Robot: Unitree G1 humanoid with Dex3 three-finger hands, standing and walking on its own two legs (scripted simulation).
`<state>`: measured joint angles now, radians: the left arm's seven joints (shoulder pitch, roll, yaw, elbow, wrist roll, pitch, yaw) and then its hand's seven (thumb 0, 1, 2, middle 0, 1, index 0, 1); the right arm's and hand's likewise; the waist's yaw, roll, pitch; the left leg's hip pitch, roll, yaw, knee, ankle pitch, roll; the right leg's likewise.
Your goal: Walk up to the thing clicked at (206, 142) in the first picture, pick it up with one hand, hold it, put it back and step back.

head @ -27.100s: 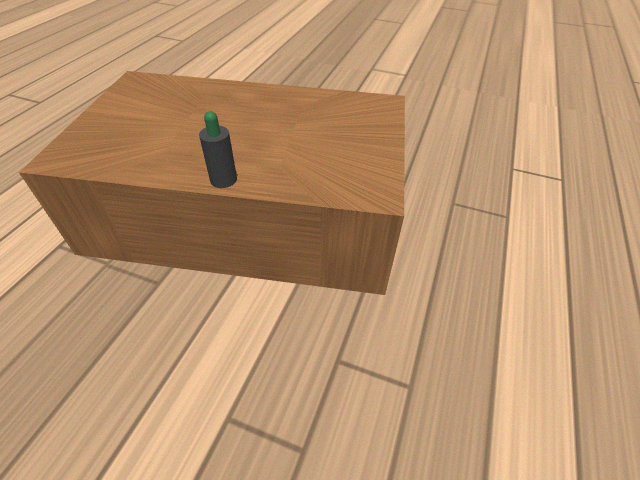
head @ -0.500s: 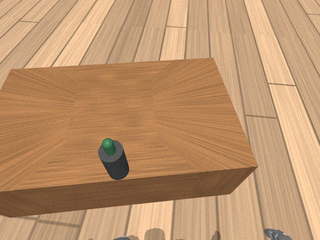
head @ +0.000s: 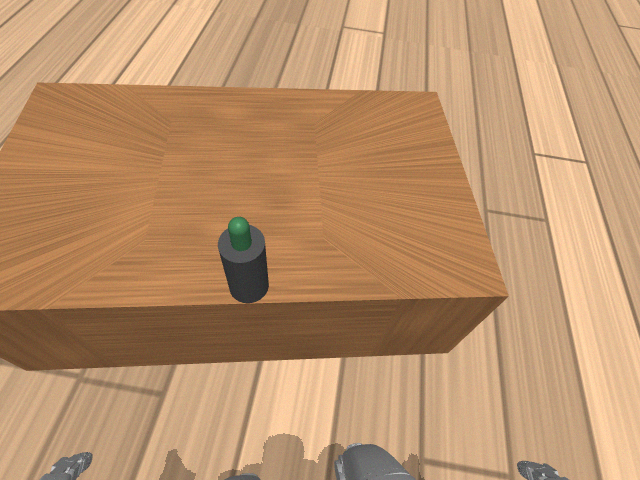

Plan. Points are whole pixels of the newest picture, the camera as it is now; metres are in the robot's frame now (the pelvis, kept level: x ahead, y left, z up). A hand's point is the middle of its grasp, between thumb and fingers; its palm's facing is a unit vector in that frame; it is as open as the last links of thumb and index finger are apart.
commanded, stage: step back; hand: left
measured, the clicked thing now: (244, 257) +0.53 +0.13 -0.22
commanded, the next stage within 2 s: none
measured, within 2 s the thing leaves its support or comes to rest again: neither
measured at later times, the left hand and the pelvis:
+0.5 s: hand out of the picture +0.01 +0.26 -0.13, palm faces -0.01 -0.90 -0.44, open 7.4 cm; pelvis -0.13 +0.00 -0.01, yaw +0 degrees
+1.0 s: hand out of the picture -0.21 +0.26 -0.15, palm faces -0.09 -0.91 -0.40, open 7.4 cm; pelvis -0.29 +0.00 -0.01, yaw -5 degrees
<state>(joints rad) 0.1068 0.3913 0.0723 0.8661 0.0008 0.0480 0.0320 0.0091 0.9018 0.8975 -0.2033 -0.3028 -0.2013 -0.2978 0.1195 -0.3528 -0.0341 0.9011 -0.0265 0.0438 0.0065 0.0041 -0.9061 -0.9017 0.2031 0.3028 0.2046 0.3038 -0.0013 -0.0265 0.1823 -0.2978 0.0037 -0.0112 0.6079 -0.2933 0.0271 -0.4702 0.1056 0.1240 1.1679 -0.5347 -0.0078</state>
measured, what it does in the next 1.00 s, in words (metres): walks backwards: right foot, then left foot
